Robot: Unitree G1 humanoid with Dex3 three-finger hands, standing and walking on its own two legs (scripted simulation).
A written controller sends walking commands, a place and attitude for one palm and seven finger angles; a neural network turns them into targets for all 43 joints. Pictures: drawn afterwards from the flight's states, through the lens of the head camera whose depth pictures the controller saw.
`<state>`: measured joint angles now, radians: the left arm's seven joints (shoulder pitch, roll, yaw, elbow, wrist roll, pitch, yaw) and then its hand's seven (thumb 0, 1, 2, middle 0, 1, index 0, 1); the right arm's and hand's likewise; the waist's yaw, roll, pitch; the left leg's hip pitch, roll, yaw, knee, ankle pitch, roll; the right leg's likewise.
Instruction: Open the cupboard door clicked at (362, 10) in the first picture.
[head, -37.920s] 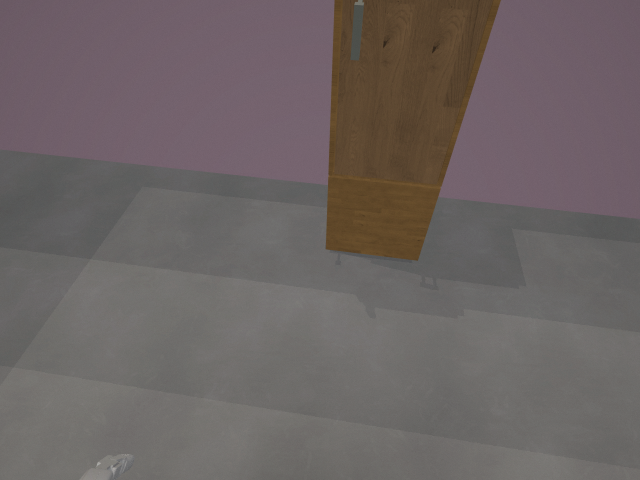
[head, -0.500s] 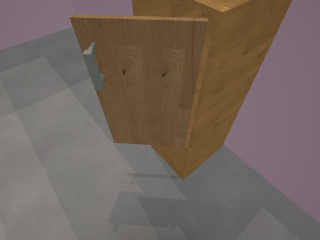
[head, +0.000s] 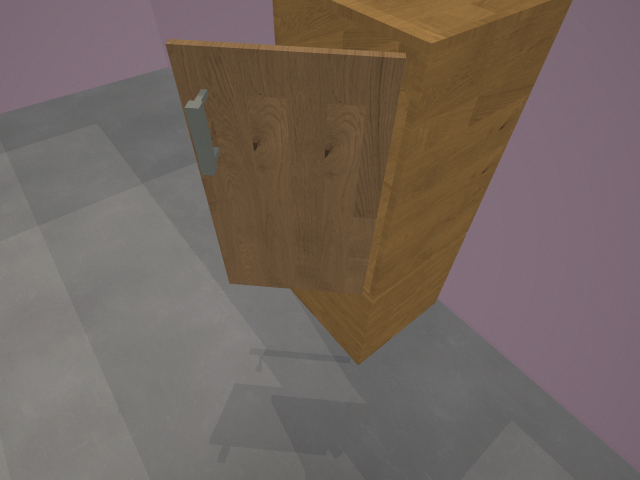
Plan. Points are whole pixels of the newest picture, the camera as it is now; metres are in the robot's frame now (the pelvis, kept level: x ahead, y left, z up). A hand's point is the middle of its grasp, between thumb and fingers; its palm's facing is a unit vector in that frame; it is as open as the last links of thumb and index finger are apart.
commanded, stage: come to a stop and stand still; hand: left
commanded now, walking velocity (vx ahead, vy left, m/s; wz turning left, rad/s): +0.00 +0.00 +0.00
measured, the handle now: (206, 133) +0.58 +0.23 +0.12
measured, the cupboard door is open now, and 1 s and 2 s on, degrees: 46 46 46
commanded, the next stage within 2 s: look again from close up in 0.20 s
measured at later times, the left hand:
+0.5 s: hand out of the picture -0.02 +0.17 -0.17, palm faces +0.02 -0.98 -0.20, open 7.4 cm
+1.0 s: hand out of the picture +0.06 +0.18 -0.14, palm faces +0.17 -0.96 -0.24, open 7.2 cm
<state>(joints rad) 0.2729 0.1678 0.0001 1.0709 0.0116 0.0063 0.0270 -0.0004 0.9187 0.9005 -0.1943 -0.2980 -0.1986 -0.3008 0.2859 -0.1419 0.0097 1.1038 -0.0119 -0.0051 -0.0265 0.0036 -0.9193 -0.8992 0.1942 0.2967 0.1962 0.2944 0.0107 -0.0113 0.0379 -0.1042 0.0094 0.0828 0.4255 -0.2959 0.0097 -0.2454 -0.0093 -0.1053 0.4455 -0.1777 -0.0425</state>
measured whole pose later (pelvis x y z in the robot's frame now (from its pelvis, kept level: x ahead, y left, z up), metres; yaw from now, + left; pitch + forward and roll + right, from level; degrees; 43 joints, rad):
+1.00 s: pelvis +0.01 -0.01 +0.00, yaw +0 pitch -1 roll +1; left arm 0.42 0.16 0.01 0.67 -0.09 0.01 0.07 0.03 0.95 0.90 -0.20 -0.30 -0.20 -0.31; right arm 0.37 -0.17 0.03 1.00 0.02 -0.12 -0.06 0.01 -0.91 -0.90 0.20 0.30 0.20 0.29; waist 0.01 0.03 0.05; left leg -0.12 0.01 0.09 0.46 -0.33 0.00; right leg -0.28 -0.01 -0.10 0.51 -0.22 -0.05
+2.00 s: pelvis -0.01 +0.03 -0.03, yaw +2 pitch +4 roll -2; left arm 0.22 0.32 0.27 0.02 -0.28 -0.21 -0.34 0.00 -0.16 0.45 -0.27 -0.98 -0.27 -0.98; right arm 0.29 -0.30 0.04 0.61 0.05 -0.30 -0.07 0.01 -0.90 -0.90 0.20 0.30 0.20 0.30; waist 0.01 0.02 -0.04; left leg -0.41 -0.01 0.04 0.79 -0.45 0.05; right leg -0.49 -0.05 -0.13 0.72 -0.29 -0.01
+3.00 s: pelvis +0.00 +0.00 -0.01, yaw +1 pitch -1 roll +0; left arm -0.16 0.45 0.45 0.30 -0.32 0.00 -0.49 -0.02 -0.50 0.30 -0.30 -1.20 -0.30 -1.20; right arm 0.25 -0.29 0.07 0.59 0.07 -0.23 -0.10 0.01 -0.90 -0.90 0.20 0.30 0.20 0.30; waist 0.04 0.04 0.00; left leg -0.19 0.01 0.04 0.54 -0.34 0.01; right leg -0.30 -0.01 -0.13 0.52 -0.21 -0.04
